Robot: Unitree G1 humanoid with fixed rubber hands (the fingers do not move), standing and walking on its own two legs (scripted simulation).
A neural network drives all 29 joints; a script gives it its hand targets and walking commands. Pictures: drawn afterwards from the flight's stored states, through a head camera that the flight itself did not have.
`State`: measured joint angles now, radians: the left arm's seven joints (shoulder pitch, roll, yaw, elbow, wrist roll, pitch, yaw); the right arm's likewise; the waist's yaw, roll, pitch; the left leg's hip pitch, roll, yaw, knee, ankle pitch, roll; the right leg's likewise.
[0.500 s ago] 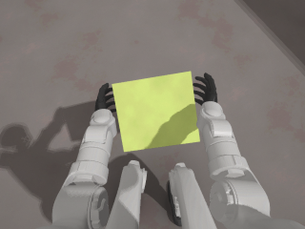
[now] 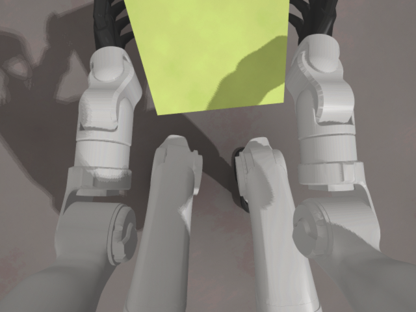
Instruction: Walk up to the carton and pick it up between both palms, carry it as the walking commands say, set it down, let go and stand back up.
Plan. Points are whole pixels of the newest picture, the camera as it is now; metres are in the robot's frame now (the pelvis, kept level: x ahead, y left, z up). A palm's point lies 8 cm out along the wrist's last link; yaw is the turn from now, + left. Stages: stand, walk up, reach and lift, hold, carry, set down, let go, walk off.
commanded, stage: set down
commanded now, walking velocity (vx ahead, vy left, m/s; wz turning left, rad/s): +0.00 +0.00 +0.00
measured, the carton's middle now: (213, 33) +0.52 +0.02 -0.23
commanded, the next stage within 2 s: none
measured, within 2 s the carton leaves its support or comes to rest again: neither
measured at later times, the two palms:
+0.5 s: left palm (112, 24) +0.52 +0.18 -0.21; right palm (289, 5) +0.55 -0.10 -0.19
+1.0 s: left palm (128, 21) +0.54 +0.17 -0.27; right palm (284, 3) +0.58 -0.11 -0.25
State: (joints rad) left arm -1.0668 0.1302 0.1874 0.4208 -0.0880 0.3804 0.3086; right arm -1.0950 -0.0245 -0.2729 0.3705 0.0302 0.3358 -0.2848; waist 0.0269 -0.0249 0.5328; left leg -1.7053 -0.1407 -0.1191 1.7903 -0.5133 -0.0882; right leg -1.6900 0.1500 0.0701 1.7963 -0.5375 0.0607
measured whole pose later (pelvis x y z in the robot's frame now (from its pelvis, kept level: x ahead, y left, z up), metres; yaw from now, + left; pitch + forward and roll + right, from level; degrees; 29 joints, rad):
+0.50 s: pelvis -0.02 +0.00 -0.07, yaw +0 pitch +27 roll -2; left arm -1.41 0.19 0.24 0.72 0.00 0.42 0.28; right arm -1.45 -0.12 -0.38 0.70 -0.06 0.35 -0.25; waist 0.05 -0.02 0.53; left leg -1.96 -0.17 -0.13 1.98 -0.49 -0.11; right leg -1.93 0.15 0.04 1.98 -0.52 0.08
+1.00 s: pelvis +0.01 +0.00 -0.10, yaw -1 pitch +31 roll +0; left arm -1.44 0.22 0.23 0.81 -0.03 0.32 0.28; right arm -1.50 -0.17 -0.31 0.79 0.00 0.28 -0.23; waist 0.04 -0.05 0.53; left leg -2.08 -0.14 -0.08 2.10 -0.56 -0.10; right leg -2.07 0.17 0.07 2.11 -0.59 0.08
